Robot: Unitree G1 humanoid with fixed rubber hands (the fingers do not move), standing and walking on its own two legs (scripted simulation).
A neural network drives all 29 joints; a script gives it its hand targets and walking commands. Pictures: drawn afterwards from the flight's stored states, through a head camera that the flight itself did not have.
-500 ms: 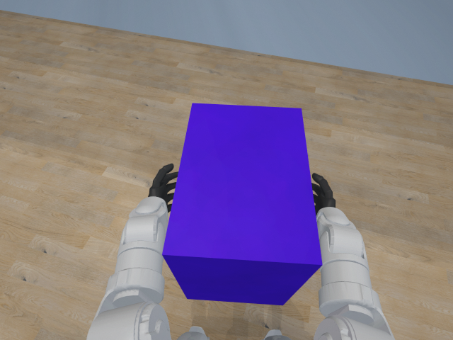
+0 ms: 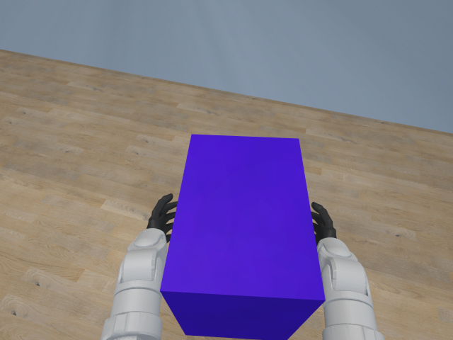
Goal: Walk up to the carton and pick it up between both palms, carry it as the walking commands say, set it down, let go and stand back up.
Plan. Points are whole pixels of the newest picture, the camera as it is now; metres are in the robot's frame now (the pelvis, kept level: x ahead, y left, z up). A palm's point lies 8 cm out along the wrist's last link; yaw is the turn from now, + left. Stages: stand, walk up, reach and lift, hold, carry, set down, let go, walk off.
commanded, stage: reach and lift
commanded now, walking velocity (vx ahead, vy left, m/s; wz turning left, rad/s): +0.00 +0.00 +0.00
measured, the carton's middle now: (239, 240) +0.33 +0.00 -0.03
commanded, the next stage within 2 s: hold in 1.32 s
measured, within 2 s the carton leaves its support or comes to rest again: neither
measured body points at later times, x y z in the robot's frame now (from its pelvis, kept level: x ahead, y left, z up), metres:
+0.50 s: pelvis +0.00 +0.00 +0.01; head -0.04 +0.01 +0.46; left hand +0.31 +0.16 +0.05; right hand +0.30 -0.15 +0.05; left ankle +0.03 +0.12 -0.73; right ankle +0.03 -0.12 -0.73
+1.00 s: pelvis +0.02 +0.00 +0.01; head -0.01 +0.00 +0.46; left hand +0.31 +0.15 +0.04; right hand +0.31 -0.16 +0.05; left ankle +0.03 +0.12 -0.73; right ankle +0.03 -0.12 -0.73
